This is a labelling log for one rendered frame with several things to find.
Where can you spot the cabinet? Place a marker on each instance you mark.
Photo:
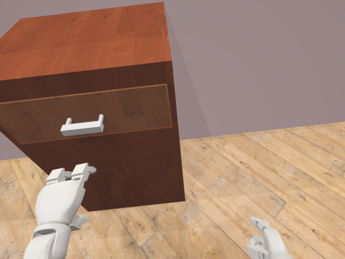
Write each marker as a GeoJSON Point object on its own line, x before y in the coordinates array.
{"type": "Point", "coordinates": [90, 51]}

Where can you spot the robot left hand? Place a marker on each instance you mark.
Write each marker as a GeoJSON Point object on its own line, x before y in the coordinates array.
{"type": "Point", "coordinates": [59, 200]}

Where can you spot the left robot forearm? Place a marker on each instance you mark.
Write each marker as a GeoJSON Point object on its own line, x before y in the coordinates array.
{"type": "Point", "coordinates": [49, 241]}

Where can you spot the drawer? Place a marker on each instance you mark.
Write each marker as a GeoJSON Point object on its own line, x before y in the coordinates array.
{"type": "Point", "coordinates": [125, 109]}

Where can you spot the robot right hand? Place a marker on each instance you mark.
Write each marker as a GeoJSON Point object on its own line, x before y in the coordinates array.
{"type": "Point", "coordinates": [262, 248]}

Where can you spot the handle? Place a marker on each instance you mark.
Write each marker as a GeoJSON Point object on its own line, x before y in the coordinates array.
{"type": "Point", "coordinates": [82, 128]}

